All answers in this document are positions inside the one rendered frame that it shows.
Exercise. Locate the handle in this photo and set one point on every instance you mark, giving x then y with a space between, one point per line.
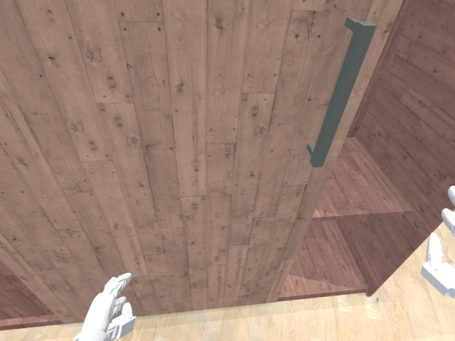
357 49

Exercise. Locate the robot right hand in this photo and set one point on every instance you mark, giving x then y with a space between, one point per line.
441 276

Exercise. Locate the wardrobe door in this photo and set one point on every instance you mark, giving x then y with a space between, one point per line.
167 139
16 299

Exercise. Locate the robot left hand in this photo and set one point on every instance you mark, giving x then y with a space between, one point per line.
104 307

